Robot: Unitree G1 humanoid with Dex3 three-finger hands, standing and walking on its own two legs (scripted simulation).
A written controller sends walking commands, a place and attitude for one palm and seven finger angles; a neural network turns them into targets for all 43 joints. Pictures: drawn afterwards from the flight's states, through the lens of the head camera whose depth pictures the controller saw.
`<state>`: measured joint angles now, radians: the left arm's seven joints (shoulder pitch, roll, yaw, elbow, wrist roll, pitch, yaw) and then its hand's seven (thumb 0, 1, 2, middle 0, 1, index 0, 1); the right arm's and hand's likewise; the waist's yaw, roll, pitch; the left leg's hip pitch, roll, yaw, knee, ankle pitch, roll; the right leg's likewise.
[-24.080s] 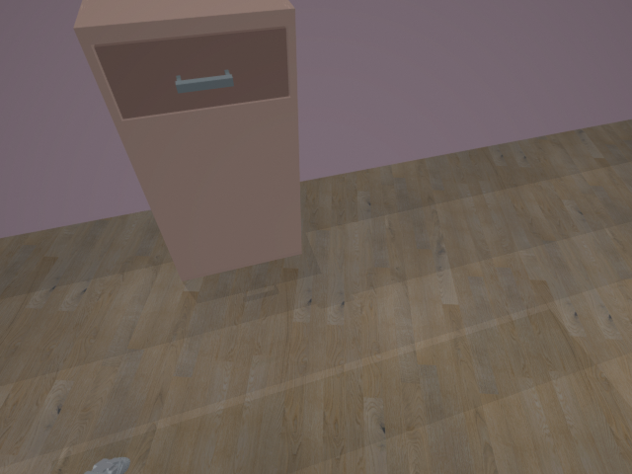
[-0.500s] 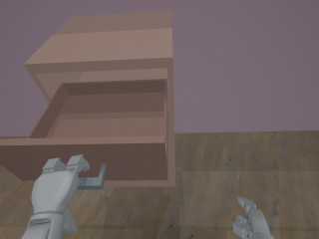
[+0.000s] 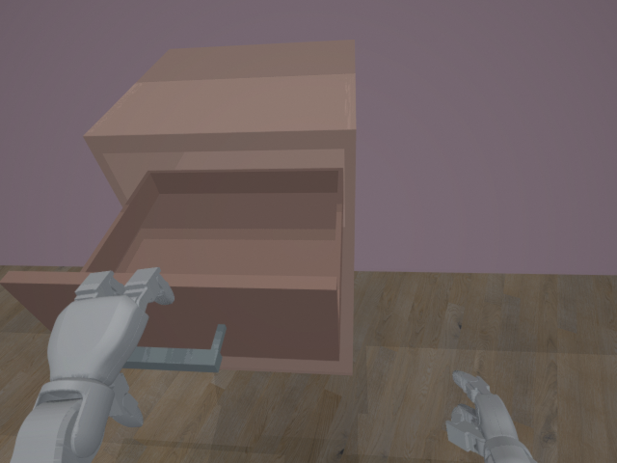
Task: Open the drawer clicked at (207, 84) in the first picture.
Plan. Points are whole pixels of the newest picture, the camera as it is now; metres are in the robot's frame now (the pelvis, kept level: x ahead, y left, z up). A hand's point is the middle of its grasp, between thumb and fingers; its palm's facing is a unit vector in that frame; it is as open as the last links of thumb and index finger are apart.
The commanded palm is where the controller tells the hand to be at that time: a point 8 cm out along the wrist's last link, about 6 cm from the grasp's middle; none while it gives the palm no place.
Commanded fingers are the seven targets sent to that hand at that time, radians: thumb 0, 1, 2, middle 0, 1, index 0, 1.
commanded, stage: lift the hand off the handle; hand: left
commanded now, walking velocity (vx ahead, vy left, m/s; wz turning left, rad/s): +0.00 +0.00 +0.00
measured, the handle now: (174, 344) +0.24 +0.24 +0.03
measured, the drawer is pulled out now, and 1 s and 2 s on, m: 0.30 0.30 0.30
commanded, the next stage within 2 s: draw the hand back to the body in 0.60 s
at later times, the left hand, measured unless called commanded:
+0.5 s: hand (103, 299) +0.21 +0.26 +0.17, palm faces +0.17 -0.04 -0.98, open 13.8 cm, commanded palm +0.17 +0.25 +0.23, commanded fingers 0.00 -0.50 0.30 -0.30 -1.20 -0.30 -1.20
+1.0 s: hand (89, 313) +0.19 +0.26 +0.17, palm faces +0.18 -0.04 -0.98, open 13.8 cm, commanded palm +0.15 +0.25 +0.22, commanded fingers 0.00 -0.50 0.30 -0.30 -1.20 -0.30 -1.20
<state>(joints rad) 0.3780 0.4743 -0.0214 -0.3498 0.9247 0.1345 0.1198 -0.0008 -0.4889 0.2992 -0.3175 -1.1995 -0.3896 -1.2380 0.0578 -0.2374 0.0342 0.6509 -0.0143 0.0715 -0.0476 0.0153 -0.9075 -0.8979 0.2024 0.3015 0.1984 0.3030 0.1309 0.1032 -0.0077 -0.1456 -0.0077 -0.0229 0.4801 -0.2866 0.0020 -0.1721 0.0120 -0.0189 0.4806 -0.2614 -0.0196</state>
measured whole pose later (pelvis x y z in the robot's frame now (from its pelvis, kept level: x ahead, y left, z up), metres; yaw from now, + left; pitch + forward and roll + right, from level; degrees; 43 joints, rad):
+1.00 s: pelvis -0.02 +0.00 +0.00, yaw +1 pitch -4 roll +0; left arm 0.27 0.59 0.12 -0.45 0.78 0.17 -0.06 0.00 -0.49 0.30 -0.32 -1.20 -0.32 -1.20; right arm 0.06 -0.27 0.05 0.64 0.02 0.06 -0.02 0.02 -0.91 -0.90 0.20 0.30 0.20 0.30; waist 0.12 0.13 0.01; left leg -0.13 -0.01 -0.04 0.44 -0.24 0.00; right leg -0.16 0.01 -0.04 0.45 -0.23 -0.02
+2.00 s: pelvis +0.01 -0.01 +0.00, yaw +1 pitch -4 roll +0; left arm 0.47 0.35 0.35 -0.54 -0.06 -0.11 0.10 0.00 0.42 0.69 -0.24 -0.61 -0.24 -0.61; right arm 0.16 -0.21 0.02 0.65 -0.01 -0.12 -0.08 0.02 -0.91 -0.90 0.20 0.30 0.20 0.30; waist 0.07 0.07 0.02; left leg -0.07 0.01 -0.04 0.43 -0.28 -0.01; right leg -0.08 0.03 -0.03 0.40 -0.24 -0.03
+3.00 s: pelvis -0.06 +0.01 -0.01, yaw +1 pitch +1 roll +0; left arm 0.55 0.41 0.46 -0.67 -0.04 -0.20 0.14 0.01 0.89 0.90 -0.21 -0.30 -0.21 -0.30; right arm 0.17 -0.20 0.01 0.54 0.00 -0.08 -0.06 0.02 -0.91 -0.90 0.20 0.30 0.20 0.30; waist 0.01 0.00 0.01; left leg -0.38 -0.03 -0.03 0.61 -0.25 0.02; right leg -0.39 -0.01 -0.03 0.60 -0.23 -0.01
